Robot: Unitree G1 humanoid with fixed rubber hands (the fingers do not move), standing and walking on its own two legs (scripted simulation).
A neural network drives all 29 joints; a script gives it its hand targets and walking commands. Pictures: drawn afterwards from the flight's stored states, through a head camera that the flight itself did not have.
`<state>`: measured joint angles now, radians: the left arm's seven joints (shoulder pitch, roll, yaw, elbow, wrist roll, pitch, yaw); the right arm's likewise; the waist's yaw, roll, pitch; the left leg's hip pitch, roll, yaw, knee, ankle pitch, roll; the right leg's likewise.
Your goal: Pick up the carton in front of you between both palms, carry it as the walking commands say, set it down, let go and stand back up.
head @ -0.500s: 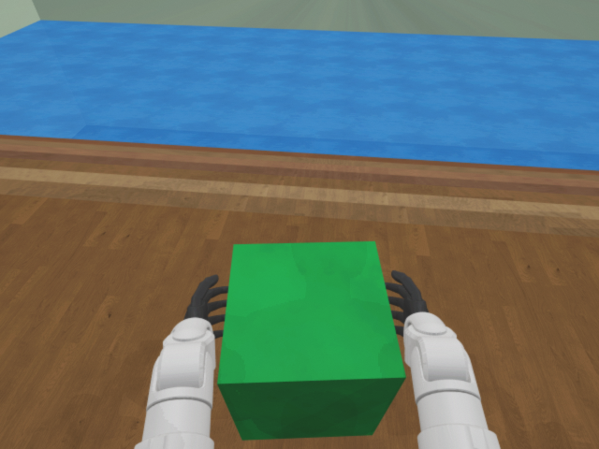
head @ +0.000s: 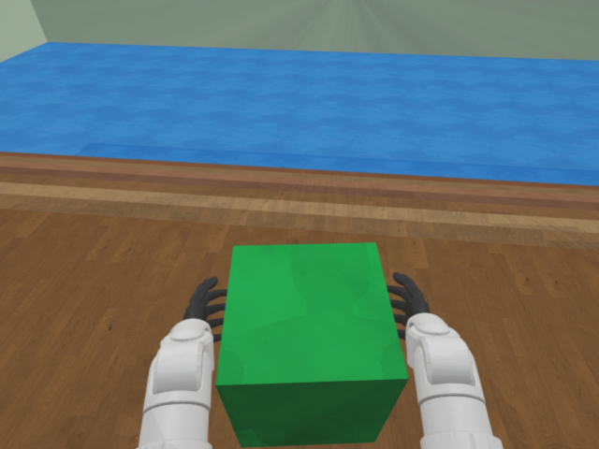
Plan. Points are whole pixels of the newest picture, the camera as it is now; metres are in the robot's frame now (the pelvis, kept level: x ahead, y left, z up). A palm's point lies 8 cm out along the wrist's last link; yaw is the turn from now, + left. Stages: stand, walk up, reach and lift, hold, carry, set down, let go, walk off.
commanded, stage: hold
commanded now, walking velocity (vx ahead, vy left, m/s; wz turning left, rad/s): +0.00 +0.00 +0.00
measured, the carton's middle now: (306, 347) +0.30 +0.00 -0.03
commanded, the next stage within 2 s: carry in 0.34 s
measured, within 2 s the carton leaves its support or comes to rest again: neither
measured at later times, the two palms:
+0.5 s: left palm (203, 309) +0.31 +0.14 +0.06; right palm (420, 308) +0.30 -0.16 +0.06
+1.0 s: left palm (241, 206) +0.50 +0.10 +0.09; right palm (415, 211) +0.48 -0.19 +0.09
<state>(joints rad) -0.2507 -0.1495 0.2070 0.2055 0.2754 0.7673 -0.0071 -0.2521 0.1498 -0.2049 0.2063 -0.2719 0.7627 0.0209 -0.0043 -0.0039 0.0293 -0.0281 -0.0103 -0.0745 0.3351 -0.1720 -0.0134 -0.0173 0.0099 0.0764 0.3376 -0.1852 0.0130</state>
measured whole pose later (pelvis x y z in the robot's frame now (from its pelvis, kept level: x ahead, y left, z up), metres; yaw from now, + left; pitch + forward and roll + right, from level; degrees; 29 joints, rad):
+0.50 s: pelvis +0.01 -0.01 -0.01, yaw -2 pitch -1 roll +0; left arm -0.27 -0.14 0.21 0.14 0.22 0.81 0.01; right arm -0.28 0.16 -0.20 0.14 -0.25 0.82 0.00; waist 0.02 0.02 -0.11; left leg -0.22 0.01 -0.04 0.48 -0.25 -0.01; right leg -0.24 -0.01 0.01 0.53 -0.35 0.01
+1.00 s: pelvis +0.23 -0.03 -0.01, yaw -2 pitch +5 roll +0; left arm -0.15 -0.13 0.12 -0.36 0.09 1.22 0.09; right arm -0.16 0.13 -0.09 -0.37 -0.11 1.22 -0.09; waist -0.03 0.03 -0.14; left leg -0.07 0.06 0.17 0.31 -0.33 -0.02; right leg -0.54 -0.06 -0.16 0.63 -0.24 0.00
